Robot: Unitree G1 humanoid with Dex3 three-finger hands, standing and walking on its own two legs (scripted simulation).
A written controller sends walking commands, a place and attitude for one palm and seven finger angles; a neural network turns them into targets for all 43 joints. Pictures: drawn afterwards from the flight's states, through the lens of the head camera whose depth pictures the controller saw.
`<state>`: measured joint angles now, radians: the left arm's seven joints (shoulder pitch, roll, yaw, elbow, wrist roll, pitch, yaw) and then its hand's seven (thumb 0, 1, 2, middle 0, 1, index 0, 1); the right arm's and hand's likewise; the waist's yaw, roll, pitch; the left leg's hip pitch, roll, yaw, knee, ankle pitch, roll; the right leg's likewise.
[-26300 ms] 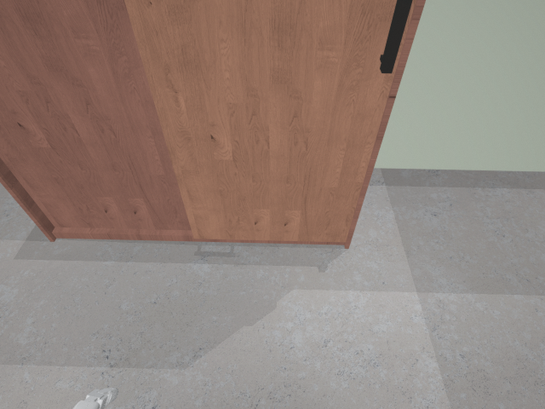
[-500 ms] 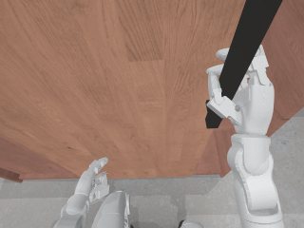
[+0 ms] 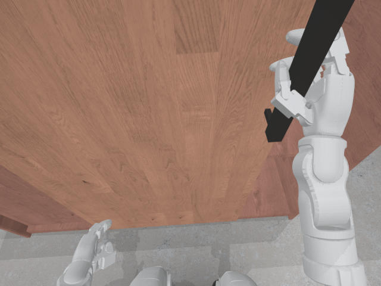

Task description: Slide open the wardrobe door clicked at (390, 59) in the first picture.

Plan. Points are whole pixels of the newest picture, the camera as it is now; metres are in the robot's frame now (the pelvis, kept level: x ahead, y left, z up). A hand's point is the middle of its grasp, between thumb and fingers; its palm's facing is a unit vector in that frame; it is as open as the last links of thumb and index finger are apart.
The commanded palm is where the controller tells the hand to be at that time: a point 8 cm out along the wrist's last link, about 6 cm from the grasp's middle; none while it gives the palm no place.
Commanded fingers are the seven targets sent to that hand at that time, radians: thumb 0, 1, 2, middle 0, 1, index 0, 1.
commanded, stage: step sideways, sliding the door along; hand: right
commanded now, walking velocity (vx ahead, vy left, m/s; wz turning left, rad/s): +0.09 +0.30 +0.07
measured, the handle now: (296, 61) +0.39 -0.15 +0.25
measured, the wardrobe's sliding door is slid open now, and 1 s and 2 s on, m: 0.27 0.46 0.58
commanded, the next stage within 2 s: stop walking and hold the door there in 1.98 s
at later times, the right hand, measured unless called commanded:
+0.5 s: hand (215, 95) +0.35 -0.04 +0.23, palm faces +0.23 +0.97 -0.08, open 6.3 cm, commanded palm +0.32 -0.02 +0.20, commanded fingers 0.00 -0.90 -0.90 0.45 1.40 0.45 1.40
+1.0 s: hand (146, 100) +0.34 +0.06 +0.23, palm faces +0.08 +1.00 +0.00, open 6.2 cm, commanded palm +0.31 +0.07 +0.19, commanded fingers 0.00 -0.90 -0.90 0.45 1.40 0.45 1.40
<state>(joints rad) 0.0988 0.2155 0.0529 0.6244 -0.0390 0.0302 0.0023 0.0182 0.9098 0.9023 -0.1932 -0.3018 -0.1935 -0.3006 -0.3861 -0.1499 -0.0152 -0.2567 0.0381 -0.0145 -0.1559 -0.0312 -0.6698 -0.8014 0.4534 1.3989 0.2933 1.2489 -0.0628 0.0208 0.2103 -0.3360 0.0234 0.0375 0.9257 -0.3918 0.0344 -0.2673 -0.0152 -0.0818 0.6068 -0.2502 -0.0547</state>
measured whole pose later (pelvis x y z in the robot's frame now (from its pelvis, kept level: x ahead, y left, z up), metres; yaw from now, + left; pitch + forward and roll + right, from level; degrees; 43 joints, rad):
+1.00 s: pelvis -0.01 +0.19 +0.03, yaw +2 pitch -4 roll +7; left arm 0.11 0.14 0.00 0.51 -0.04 -0.01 -0.05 0.02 0.91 0.90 -0.19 -0.30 -0.19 -0.30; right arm -0.37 -0.15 0.03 -0.22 0.03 -0.05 -0.10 -0.02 -0.69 -0.83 0.40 1.40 0.28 1.33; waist -0.13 -0.06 0.23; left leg -0.54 0.03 0.09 1.16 -0.39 -0.02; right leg -0.17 -0.25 -0.02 0.40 -0.16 0.07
